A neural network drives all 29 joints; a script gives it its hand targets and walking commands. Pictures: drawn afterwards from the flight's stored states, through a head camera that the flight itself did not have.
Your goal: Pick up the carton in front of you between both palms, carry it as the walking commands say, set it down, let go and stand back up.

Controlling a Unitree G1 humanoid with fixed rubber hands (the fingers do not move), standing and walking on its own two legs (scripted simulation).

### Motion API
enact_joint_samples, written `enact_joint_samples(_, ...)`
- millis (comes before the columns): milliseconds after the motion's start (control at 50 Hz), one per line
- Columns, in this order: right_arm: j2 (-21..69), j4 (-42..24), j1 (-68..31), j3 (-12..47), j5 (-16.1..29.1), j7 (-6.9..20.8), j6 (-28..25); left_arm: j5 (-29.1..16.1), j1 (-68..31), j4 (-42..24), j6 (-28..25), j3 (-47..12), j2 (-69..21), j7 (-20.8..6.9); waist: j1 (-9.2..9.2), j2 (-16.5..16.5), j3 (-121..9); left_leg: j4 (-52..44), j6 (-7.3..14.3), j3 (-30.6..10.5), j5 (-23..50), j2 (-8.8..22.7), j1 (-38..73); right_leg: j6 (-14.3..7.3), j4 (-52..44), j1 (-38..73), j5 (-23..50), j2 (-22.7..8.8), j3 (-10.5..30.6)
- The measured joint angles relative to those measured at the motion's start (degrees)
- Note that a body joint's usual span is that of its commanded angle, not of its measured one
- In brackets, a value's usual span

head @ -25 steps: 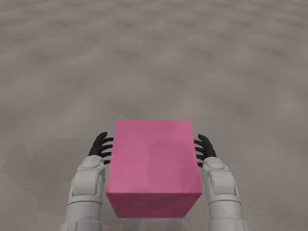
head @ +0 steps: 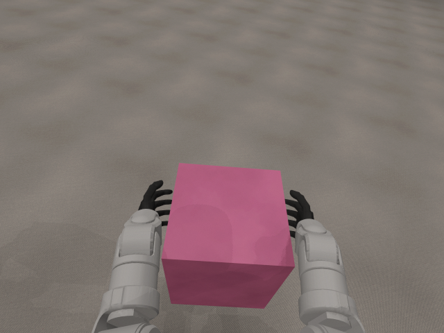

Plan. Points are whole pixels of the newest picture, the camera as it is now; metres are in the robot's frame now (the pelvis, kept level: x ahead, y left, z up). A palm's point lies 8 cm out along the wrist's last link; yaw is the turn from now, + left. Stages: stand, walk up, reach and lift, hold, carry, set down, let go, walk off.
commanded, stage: set down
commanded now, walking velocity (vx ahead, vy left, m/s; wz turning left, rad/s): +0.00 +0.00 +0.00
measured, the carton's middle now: (223, 239) +0.32 +0.00 -0.05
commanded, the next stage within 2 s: none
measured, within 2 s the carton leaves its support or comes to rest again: neither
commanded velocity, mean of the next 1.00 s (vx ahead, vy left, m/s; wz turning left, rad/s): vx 0.00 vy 0.00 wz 0.00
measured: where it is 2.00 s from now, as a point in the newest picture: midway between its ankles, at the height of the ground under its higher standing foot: outside the picture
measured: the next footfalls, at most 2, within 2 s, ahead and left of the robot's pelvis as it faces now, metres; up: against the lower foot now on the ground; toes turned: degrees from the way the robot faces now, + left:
none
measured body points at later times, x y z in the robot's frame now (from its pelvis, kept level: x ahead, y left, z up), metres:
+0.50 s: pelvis -0.04 -0.02 -0.08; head +0.19 +0.01 +0.30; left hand +0.36 +0.14 -0.17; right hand +0.39 -0.16 -0.17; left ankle +0.07 +0.12 -0.74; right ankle -0.01 -0.16 -0.74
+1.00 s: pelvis -0.04 -0.03 -0.21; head +0.22 -0.01 +0.15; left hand +0.40 +0.16 -0.31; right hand +0.43 -0.14 -0.31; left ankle +0.07 +0.12 -0.74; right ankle -0.01 -0.16 -0.74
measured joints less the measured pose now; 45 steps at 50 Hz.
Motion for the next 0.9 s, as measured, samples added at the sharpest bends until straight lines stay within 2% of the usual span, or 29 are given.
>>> enact_joint_samples(100, -2.0, 8.0, -7.7, -6.3, -4.1, 2.4, -4.7, 3.3, -7.5, 6.4, -4.4, 6.9, -2.5, 1.0, -0.17, 0.4, 1.4, 5.0, 0.8, -0.3, -1.5, -1.3, -5.4, -0.8, 5.8, -5.6, -2.2, 0.2, 1.4)
enact_joint_samples(220, -3.7, 12.1, -13.5, -9.7, -7.3, 3.6, -10.9, 5.8, -12.3, 9.2, -11.2, 11.1, -3.8, 1.3, 0.34, 1.0, 3.0, 10.9, 0.8, -0.7, -2.4, -1.6, -17.1, 0.3, 12.3, -17.6, -3.3, 1.1, 1.9)
enact_joint_samples(300, -4.2, 12.0, -14.8, -9.2, -5.7, 3.1, -16.6, 4.9, -12.4, 8.4, -17.6, 10.5, -3.7, 1.6, 0.47, 1.4, 4.0, 14.8, 0.2, -1.6, -2.3, -1.4, -27.8, 1.3, 16.5, -28.3, -3.3, 2.1, 1.4)
enact_joint_samples(420, -5.5, 9.9, -16.2, -5.6, 1.1, 1.2, -23.3, 0.6, -12.8, 5.9, -25.5, 7.8, -2.1, 2.5, 0.33, 1.9, 3.3, 23.3, -1.2, -3.4, -3.3, -1.1, -46.8, 3.4, 25.5, -47.1, -4.7, 3.8, -0.1)
enact_joint_samples(520, -6.2, 6.5, -17.2, -1.8, 7.2, -0.6, -23.4, -3.3, -13.3, 2.1, -26.5, 6.2, -0.7, 2.7, 0.62, 1.4, -1.8, 31.3, -2.5, -4.3, -5.5, -0.8, -61.5, 2.8, 34.2, -62.1, -7.2, 5.3, -0.9)
enact_joint_samples(580, -6.3, 5.7, -18.3, -1.2, 9.1, -1.3, -22.3, -4.4, -14.2, 1.3, -25.8, 6.6, -0.1, 2.4, 0.85, 1.0, -5.5, 35.6, -3.3, -4.6, -7.1, -0.7, -68.1, 2.4, 38.9, -68.8, -8.9, 6.1, -1.1)
enact_joint_samples(720, -5.7, 8.5, -20.9, -1.8, 8.8, -3.0, -20.0, -3.9, -17.1, 4.3, -23.5, 9.4, 1.4, 0.9, 1.82, 0.4, -12.4, 43.6, -4.3, -5.1, -10.5, -0.8, -78.4, 1.8, 47.1, -79.3, -12.3, 7.2, -1.7)
enact_joint_samples(900, -7.4, 13.3, -24.4, -0.5, 9.2, -4.9, -21.5, -4.4, -20.6, 9.0, -24.8, 10.4, 3.6, 1.1, 2.88, 1.0, -16.5, 52.5, -4.8, -5.7, -13.1, -1.5, -90.7, 2.1, 55.9, -91.2, -15.2, 8.0, -2.2)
